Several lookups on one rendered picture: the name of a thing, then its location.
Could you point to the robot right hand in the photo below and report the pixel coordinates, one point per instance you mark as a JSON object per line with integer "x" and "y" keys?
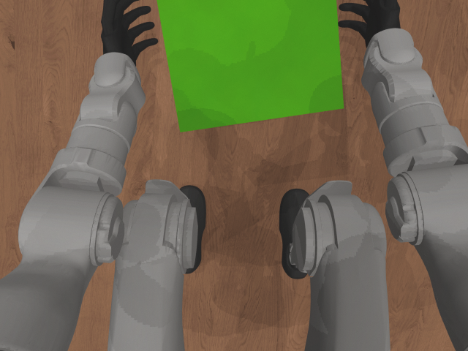
{"x": 379, "y": 15}

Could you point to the left robot forearm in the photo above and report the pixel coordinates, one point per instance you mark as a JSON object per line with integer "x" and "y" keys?
{"x": 101, "y": 138}

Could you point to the right robot forearm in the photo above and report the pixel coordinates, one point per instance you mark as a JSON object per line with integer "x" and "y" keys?
{"x": 408, "y": 113}

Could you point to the left robot upper arm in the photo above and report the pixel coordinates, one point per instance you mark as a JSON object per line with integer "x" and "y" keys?
{"x": 66, "y": 234}

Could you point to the right robot upper arm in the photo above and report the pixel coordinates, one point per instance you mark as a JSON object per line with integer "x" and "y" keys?
{"x": 429, "y": 209}

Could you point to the carton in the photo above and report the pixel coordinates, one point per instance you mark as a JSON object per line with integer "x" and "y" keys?
{"x": 239, "y": 61}

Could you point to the robot left thigh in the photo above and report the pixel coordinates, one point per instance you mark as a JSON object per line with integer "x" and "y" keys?
{"x": 146, "y": 306}

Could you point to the left robot foot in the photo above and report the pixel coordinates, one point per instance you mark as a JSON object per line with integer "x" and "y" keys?
{"x": 197, "y": 201}

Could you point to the robot left hand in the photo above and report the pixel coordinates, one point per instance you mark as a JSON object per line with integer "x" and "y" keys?
{"x": 115, "y": 34}

